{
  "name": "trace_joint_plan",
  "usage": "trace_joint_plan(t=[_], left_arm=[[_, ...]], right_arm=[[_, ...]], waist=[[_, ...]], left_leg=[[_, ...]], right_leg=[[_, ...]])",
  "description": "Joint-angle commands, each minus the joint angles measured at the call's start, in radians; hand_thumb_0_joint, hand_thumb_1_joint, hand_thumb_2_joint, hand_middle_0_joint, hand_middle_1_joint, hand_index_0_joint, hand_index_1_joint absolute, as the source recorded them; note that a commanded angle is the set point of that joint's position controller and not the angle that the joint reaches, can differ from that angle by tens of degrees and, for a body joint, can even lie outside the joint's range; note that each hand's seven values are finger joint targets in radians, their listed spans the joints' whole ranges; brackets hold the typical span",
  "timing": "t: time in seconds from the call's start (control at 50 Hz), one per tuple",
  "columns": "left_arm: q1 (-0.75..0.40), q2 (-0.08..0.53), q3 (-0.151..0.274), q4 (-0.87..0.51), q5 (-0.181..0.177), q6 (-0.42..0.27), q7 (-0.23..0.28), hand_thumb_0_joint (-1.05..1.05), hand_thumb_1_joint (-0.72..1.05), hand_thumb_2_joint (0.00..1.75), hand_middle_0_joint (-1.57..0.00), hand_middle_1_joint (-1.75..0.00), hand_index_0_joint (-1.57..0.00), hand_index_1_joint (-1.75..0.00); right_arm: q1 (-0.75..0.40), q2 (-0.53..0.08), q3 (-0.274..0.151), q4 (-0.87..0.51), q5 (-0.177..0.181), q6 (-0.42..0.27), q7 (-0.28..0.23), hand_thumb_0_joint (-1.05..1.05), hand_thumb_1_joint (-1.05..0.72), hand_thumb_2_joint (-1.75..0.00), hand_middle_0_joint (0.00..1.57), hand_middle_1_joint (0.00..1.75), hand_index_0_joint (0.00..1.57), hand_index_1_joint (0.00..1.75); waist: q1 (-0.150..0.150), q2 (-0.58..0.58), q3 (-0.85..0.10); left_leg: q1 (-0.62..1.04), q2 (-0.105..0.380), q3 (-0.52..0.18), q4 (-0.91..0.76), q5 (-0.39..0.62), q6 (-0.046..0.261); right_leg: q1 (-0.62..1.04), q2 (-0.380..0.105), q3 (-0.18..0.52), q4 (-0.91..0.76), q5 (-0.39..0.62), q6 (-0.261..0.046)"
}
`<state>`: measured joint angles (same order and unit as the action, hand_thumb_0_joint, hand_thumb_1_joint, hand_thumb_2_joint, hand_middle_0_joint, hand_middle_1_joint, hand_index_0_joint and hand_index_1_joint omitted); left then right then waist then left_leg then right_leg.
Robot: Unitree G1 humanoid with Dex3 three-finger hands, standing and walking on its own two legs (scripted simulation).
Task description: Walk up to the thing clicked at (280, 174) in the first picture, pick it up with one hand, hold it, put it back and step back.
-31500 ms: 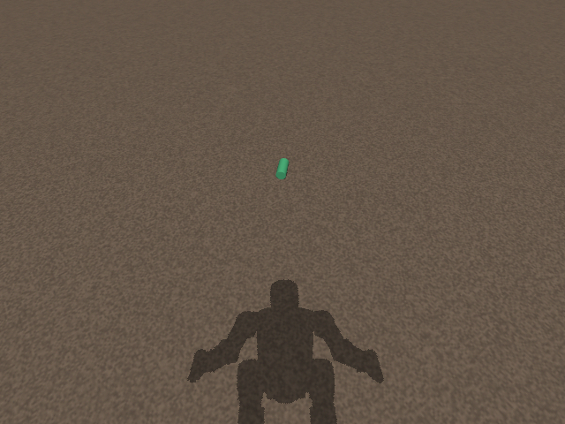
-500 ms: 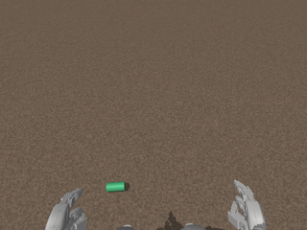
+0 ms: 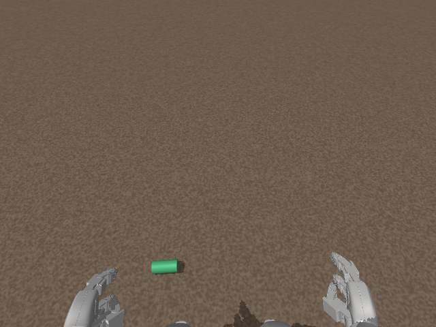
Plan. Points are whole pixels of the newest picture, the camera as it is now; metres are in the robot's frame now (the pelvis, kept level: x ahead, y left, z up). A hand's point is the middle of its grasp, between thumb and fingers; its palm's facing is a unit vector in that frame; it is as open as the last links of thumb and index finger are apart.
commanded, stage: home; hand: left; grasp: from above
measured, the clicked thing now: (165, 266) +0.46 +0.22 -0.69
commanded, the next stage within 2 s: stand in 0.74 s
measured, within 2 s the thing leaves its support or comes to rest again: neither
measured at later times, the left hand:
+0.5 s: hand (119, 313) +0.17 +0.18 -0.04, palm faces +0.04 -0.98 -0.20, open 7.4 cm
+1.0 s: hand out of the picture +0.15 +0.21 -0.09, palm faces +0.00 -0.94 -0.33, open 7.4 cm
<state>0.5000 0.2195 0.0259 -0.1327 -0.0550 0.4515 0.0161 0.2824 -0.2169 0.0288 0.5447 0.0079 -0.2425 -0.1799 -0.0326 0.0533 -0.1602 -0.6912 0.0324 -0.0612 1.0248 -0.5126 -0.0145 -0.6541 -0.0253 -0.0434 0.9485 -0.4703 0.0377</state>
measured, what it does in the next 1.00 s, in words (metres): stands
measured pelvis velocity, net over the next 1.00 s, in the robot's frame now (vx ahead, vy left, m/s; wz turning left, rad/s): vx -0.01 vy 0.00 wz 0.00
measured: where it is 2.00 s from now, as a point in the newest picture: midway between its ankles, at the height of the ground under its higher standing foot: outside the picture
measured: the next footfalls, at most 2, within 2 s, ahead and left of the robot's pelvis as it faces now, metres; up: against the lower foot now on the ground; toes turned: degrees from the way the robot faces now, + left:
none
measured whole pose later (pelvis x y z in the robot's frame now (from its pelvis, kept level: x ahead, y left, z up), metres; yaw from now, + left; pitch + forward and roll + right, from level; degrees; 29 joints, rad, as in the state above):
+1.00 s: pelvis -0.01 +0.00 +0.02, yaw +0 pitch +2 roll +0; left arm 0.24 0.28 0.01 0.44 0.05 0.13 0.03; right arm 0.18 -0.27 0.00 0.76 -0.07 -0.07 -0.03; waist 0.02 -0.01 0.01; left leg -0.49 0.00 -0.02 0.89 -0.44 0.00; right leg -0.49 -0.06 0.00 0.88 -0.43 0.04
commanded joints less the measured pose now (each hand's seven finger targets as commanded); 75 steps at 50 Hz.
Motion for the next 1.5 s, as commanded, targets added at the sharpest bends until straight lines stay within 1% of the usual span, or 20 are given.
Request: trace_joint_plan(t=[0.0, 0.18, 0.3, 0.4, 0.46, 0.78, 0.8, 0.82, 0.86, 0.88, 0.9, 0.92, 0.96, 1.02, 1.08, 1.16, 1.22, 1.32, 1.42, 1.48], left_arm=[[-0.026, 0.108, 0.068, -0.189, 0.007, -0.048, 0.007, 0.00, 0.90, 0.90, -0.20, -0.30, -0.20, -0.30], [-0.021, 0.110, 0.067, -0.228, 0.009, -0.049, 0.010, 0.00, 0.90, 0.90, -0.20, -0.30, -0.20, -0.30], [-0.016, 0.104, 0.061, -0.199, 0.005, -0.048, 0.010, 0.00, 0.90, 0.90, -0.20, -0.30, -0.20, -0.30], [-0.004, 0.109, 0.072, -0.220, 0.005, -0.051, 0.011, 0.00, 0.90, 0.90, -0.20, -0.30, -0.20, -0.30], [-0.014, 0.103, 0.061, -0.190, 0.007, -0.046, 0.011, 0.00, 0.90, 0.90, -0.20, -0.30, -0.20, -0.30], [-0.024, 0.110, 0.064, -0.210, 0.007, -0.045, 0.013, 0.00, 0.90, 0.90, -0.20, -0.30, -0.20, -0.30], [-0.005, 0.107, 0.063, -0.174, 0.007, -0.041, 0.010, 0.00, 0.90, 0.90, -0.20, -0.30, -0.20, -0.30], [-0.285, 0.201, 0.061, 0.177, 0.122, -0.255, 0.050, 0.00, 0.90, 0.90, -0.20, -0.30, -0.20, -0.30], [-0.208, 0.220, 0.079, 0.370, 0.135, -0.354, 0.042, 0.00, 0.90, 0.90, -0.20, -0.30, -0.20, -0.30], [-0.233, 0.225, 0.071, 0.393, 0.131, -0.372, 0.036, 0.00, 0.90, 0.90, -0.20, -0.30, -0.20, -0.30], [-0.238, 0.219, 0.062, 0.436, 0.125, -0.389, 0.033, 0.00, 0.90, 0.90, -0.20, -0.30, -0.20, -0.30], [-0.256, 0.221, 0.061, 0.474, 0.118, -0.399, 0.029, 0.00, 0.90, 0.90, -0.20, -0.30, -0.20, -0.30], [-0.263, 0.220, 0.069, 0.556, 0.113, -0.405, 0.025, 0.00, 0.90, 0.90, -0.20, -0.30, -0.20, -0.30], [-0.307, 0.228, 0.069, 0.663, 0.111, -0.425, 0.027, 0.00, 0.90, 0.90, -0.20, -0.30, -0.20, -0.30], [-0.327, 0.235, 0.071, 0.748, 0.111, -0.446, 0.026, 0.00, 0.90, 0.90, -0.20, -0.30, -0.20, -0.30], [-0.308, 0.209, 0.065, 0.855, 0.095, -0.455, 0.027, 0.00, 0.90, 0.90, -0.20, -0.30, -0.20, -0.30], [-0.295, 0.218, 0.062, 0.928, 0.092, -0.459, 0.029, 0.00, 0.90, 0.90, -0.20, -0.30, -0.20, -0.30], [-0.287, 0.225, 0.055, 1.029, 0.084, -0.459, 0.032, 0.00, 0.90, 0.90, -0.20, -0.30, -0.20, -0.30], [-0.308, 0.228, 0.050, 1.093, 0.085, -0.454, 0.032, 0.00, 0.90, 0.90, -0.20, -0.30, -0.20, -0.30], [-0.323, 0.232, 0.049, 1.127, 0.090, -0.453, 0.029, 0.00, 0.90, 0.90, -0.20, -0.30, -0.20, -0.30]], right_arm=[[-0.062, -0.124, -0.054, -0.157, -0.003, -0.057, -0.015, 0.00, -0.90, -0.90, 0.20, 0.30, 0.20, 0.30], [-0.064, -0.122, -0.056, -0.161, -0.003, -0.051, -0.011, 0.00, -0.90, -0.90, 0.20, 0.30, 0.20, 0.30], [-0.064, -0.127, -0.056, -0.164, -0.001, -0.044, -0.007, 0.00, -0.90, -0.90, 0.20, 0.30, 0.20, 0.30], [-0.058, -0.124, -0.059, -0.166, -0.002, -0.042, -0.008, 0.00, -0.90, -0.90, 0.20, 0.30, 0.20, 0.30], [-0.060, -0.130, -0.058, -0.160, -0.002, -0.042, -0.008, 0.00, -0.90, -0.90, 0.20, 0.30, 0.20, 0.30], [-0.068, -0.125, -0.056, -0.178, 0.000, -0.041, -0.007, 0.00, -0.90, -0.90, 0.20, 0.30, 0.20, 0.30], [-0.056, -0.126, -0.058, -0.162, -0.001, -0.040, -0.008, 0.00, -0.90, -0.90, 0.20, 0.30, 0.20, 0.30], [-0.138, -0.246, -0.095, 0.077, -0.135, 0.068, 0.052, 0.00, -0.90, -0.90, 0.20, 0.30, 0.20, 0.30], [-0.110, -0.244, -0.105, 0.068, -0.128, 0.121, 0.100, 0.00, -0.90, -0.90, 0.20, 0.30, 0.20, 0.30], [-0.089, -0.249, -0.105, 0.069, -0.132, 0.134, 0.111, 0.00, -0.90, -0.90, 0.20, 0.30, 0.20, 0.30], [-0.103, -0.241, -0.104, 0.086, -0.110, 0.139, 0.125, 0.00, -0.90, -0.90, 0.20, 0.30, 0.20, 0.30], [-0.108, -0.221, -0.105, 0.109, -0.079, 0.144, 0.142, 0.00, -0.90, -0.90, 0.20, 0.30, 0.20, 0.30], [-0.142, -0.219, -0.112, 0.128, -0.061, 0.156, 0.156, 0.00, -0.90, -0.90, 0.20, 0.30, 0.20, 0.30], [-0.141, -0.212, -0.121, 0.175, -0.059, 0.175, 0.166, 0.00, -0.90, -0.90, 0.20, 0.30, 0.20, 0.30], [-0.119, -0.219, -0.126, 0.221, -0.065, 0.188, 0.166, 0.00, -0.90, -0.90, 0.20, 0.30, 0.20, 0.30], [-0.120, -0.235, -0.125, 0.270, -0.063, 0.187, 0.159, 0.00, -0.90, -0.90, 0.20, 0.30, 0.20, 0.30], [-0.124, -0.241, -0.125, 0.309, -0.055, 0.192, 0.150, 0.00, -0.90, -0.90, 0.20, 0.30, 0.20, 0.30], [-0.106, -0.248, -0.118, 0.377, -0.046, 0.204, 0.139, 0.00, -0.90, -0.90, 0.20, 0.30, 0.20, 0.30], [-0.127, -0.259, -0.114, 0.418, -0.041, 0.210, 0.138, 0.00, -0.90, -0.90, 0.20, 0.30, 0.20, 0.30], [-0.143, -0.257, -0.113, 0.431, -0.041, 0.216, 0.140, 0.00, -0.90, -0.90, 0.20, 0.30, 0.20, 0.30]], waist=[[-0.009, -0.018, -0.087], [0.000, 0.018, -0.117], [-0.008, -0.014, -0.079], [-0.002, -0.003, -0.127], [-0.012, -0.008, -0.077], [-0.006, -0.009, -0.080], [-0.010, -0.010, -0.067], [0.077, -0.080, 0.150], [0.046, -0.123, 0.048], [0.028, -0.076, 0.071], [0.050, -0.023, 0.045], [0.058, -0.032, 0.041], [0.067, -0.101, 0.058], [0.059, -0.109, 0.070], [0.047, -0.090, 0.105], [0.062, 0.011, 0.102], [0.065, -0.015, 0.112], [0.055, -0.028, 0.140], [0.057, -0.014, 0.178], [0.051, -0.028, 0.223]], left_leg=[[0.082, -0.027, 0.019, -0.167, 0.260, 0.020], [0.105, -0.024, 0.014, -0.165, 0.312, 0.013], [0.082, -0.022, 0.009, -0.172, 0.270, 0.017], [0.110, -0.020, 0.010, -0.159, 0.327, 0.013], [0.091, -0.020, 0.013, -0.165, 0.291, 0.015], [0.076, -0.020, 0.012, -0.169, 0.250, 0.017], [0.072, -0.021, 0.012, -0.171, 0.228, 0.018], [0.095, 0.007, -0.010, -0.238, 0.406, 0.064], [0.206, -0.002, 0.014, -0.250, 0.407, 0.076], [0.211, -0.001, -0.011, -0.277, 0.371, 0.075], [0.243, 0.000, -0.030, -0.302, 0.356, 0.078], [0.254, -0.004, -0.029, -0.325, 0.324, 0.077], [0.278, -0.013, -0.012, -0.331, 0.291, 0.069], [0.292, -0.018, -0.009, -0.357, 0.203, 0.072], [0.341, -0.011, -0.016, -0.395, 0.211, 0.077], [0.385, 0.046, -0.094, -0.505, 0.349, 0.081], [0.422, 0.047, -0.078, -0.513, 0.455, 0.069], [0.490, 0.051, -0.066, -0.567, 0.488, 0.056], [0.493, 0.064, -0.080, -0.656, 0.414, 0.051], [0.469, 0.060, -0.081, -0.711, 0.279, 0.044]], right_leg=[[0.063, 0.042, -0.032, -0.141, 0.214, -0.030], [0.078, 0.042, -0.034, -0.123, 0.250, -0.036], [0.066, 0.044, -0.038, -0.133, 0.219, -0.032], [0.083, 0.044, -0.036, -0.121, 0.262, -0.034], [0.060, 0.044, -0.036, -0.128, 0.236, -0.033], [0.050, 0.044, -0.037, -0.132, 0.200, -0.033], [0.047, 0.042, -0.035, -0.134, 0.182, -0.031], [0.228, -0.036, 0.052, -0.190, 0.212, -0.083], [0.241, -0.051, 0.115, -0.202, 0.215, -0.122], [0.217, -0.035, 0.103, -0.197, 0.208, -0.114], [0.269, -0.043, 0.094, -0.191, 0.225, -0.105], [0.293, -0.051, 0.087, -0.197, 0.222, -0.093], [0.275, -0.059, 0.106, -0.256, 0.178, -0.089], [0.303, -0.081, 0.125, -0.336, 0.114, -0.082], [0.299, -0.084, 0.130, -0.387, 0.103, -0.073], [0.378, -0.050, 0.063, -0.343, 0.264, -0.051], [0.432, -0.064, 0.068, -0.388, 0.350, -0.057], [0.475, -0.075, 0.072, -0.462, 0.398, -0.056], [0.511, -0.071, 0.062, -0.520, 0.329, -0.043], [0.506, -0.070, 0.065, -0.553, 0.269, -0.041]])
